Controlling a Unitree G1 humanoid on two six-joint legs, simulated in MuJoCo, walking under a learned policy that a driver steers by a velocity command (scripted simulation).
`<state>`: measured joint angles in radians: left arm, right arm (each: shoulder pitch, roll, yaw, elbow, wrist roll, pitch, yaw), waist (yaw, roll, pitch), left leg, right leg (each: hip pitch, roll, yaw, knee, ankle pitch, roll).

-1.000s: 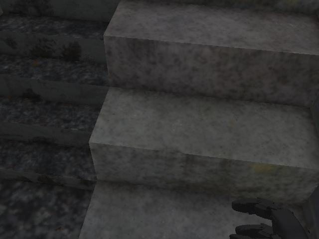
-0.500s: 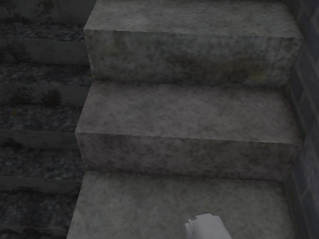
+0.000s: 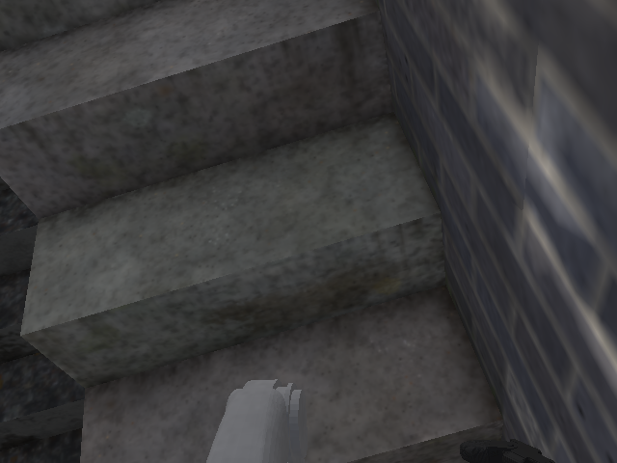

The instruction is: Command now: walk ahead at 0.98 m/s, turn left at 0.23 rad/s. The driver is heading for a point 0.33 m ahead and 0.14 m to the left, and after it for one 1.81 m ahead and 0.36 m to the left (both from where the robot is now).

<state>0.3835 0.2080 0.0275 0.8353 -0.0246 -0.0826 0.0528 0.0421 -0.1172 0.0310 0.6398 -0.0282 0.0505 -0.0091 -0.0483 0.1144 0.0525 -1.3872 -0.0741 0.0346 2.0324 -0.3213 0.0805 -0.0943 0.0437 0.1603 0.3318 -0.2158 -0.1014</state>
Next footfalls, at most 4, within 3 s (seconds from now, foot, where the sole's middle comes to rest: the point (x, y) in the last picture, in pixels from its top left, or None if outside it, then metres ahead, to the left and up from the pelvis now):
0.30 left None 0.16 0.10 -0.60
0.60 right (376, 386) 0.47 0.00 -0.40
1.02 left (146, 439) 0.43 0.38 -0.40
1.54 right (274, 219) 0.68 0.11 -0.21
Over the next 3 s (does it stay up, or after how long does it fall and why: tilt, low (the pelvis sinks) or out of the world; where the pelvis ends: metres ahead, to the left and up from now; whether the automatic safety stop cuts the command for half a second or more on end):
stays up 0.95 0.26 0.74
